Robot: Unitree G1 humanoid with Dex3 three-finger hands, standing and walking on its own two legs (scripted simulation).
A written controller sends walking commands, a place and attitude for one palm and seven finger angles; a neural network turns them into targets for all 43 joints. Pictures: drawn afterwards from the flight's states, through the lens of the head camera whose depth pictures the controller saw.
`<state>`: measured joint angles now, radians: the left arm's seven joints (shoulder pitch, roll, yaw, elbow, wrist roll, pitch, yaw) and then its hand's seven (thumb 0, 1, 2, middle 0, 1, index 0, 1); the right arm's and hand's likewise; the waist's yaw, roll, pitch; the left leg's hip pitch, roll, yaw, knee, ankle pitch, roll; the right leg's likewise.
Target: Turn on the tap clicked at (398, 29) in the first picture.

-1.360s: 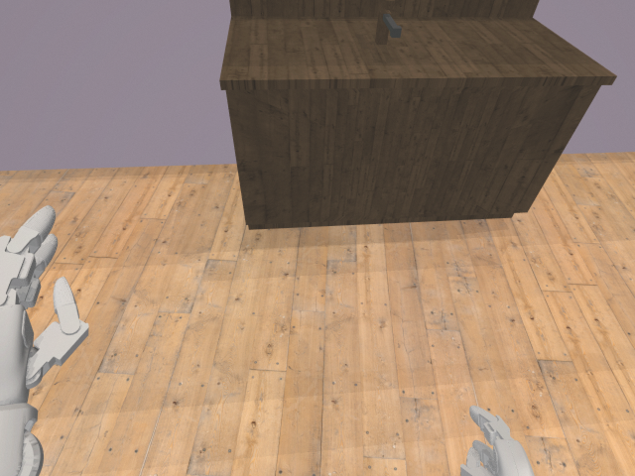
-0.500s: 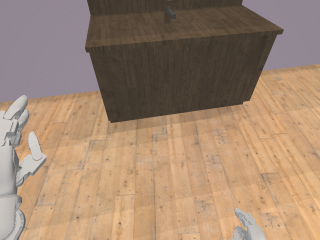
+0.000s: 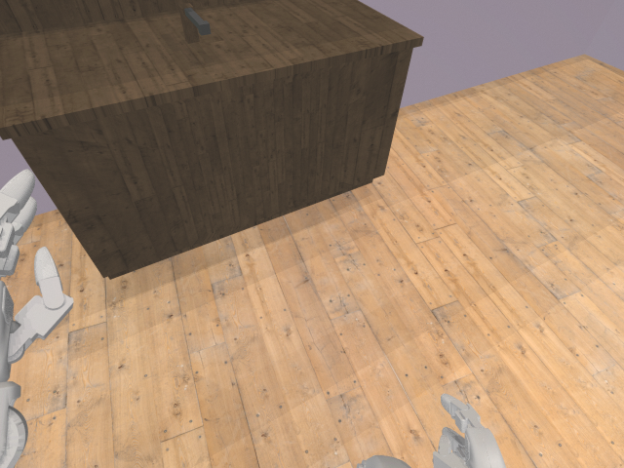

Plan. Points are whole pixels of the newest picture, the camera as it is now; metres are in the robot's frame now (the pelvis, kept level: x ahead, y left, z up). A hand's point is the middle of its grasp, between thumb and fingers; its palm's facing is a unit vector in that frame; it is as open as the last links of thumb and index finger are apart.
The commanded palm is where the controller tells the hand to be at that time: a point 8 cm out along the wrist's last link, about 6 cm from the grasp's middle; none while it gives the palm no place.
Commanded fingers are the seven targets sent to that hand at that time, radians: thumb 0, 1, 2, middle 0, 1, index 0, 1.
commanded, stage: walk to a spot facing it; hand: left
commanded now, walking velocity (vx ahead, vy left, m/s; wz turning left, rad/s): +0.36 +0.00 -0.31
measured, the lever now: (203, 28) +1.18 +0.37 +0.06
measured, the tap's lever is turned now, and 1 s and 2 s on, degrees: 0 0 0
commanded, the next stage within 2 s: turn to face it in 1.16 s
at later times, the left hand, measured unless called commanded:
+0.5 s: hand (188, 171) +0.39 +0.17 +0.19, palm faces +0.32 -0.84 -0.43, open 7.4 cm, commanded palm +0.35 +0.22 +0.18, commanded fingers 0.00 0.90 0.90 -0.20 -0.30 -0.20 -0.30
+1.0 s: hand (281, 108) +0.57 +0.09 +0.17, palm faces +0.26 -0.84 -0.47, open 7.4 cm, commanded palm +0.51 +0.15 +0.18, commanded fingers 0.00 0.90 0.90 -0.20 -0.30 -0.20 -0.30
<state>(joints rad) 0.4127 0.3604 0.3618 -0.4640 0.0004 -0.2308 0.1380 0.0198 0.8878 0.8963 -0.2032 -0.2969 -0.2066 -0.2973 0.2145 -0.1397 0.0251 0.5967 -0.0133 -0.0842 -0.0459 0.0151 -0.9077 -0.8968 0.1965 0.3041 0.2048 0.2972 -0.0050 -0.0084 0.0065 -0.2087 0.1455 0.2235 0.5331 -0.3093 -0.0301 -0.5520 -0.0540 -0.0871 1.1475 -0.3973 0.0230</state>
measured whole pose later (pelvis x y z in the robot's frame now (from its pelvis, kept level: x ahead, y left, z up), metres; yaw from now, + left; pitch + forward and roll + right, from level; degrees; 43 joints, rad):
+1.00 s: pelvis +0.31 -0.10 -0.01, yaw -10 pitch -1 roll +1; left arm 0.41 0.34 0.36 -0.46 -0.02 -0.18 0.14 0.02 0.88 0.90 -0.21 -0.30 -0.21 -0.30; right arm 0.19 -0.21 0.00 0.67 0.01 -0.03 -0.05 0.02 -0.90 -0.90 0.20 0.30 0.21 0.30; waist 0.01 0.08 0.08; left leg -0.45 0.12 0.06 1.19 -0.45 -0.03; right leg -0.32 -0.06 -0.20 0.65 -0.33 -0.06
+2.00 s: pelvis +0.46 -0.17 -0.01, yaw +5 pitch -1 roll -1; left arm 0.47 0.41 0.39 -0.60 -0.03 -0.22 0.17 0.02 0.88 0.90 -0.21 -0.30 -0.21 -0.30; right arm 0.19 -0.23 -0.05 0.56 -0.01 -0.07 -0.08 0.02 -0.91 -0.90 0.19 0.30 0.20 0.30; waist -0.02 -0.05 0.06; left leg -0.28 0.02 0.09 0.62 -0.33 0.04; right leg -0.38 -0.10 -0.12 0.84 -0.49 0.04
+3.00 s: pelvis +0.56 -0.12 +0.00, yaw +11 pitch +0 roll -1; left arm 0.47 0.39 0.38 -0.47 -0.02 -0.20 0.15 0.02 0.89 0.90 -0.21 -0.30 -0.21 -0.30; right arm 0.23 -0.13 0.04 0.64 0.00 -0.10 -0.06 0.01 -0.90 -0.90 0.20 0.31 0.21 0.30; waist 0.01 0.03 0.02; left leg -0.21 0.09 0.15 0.53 -0.31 0.00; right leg -0.32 -0.04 -0.16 0.57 -0.31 0.03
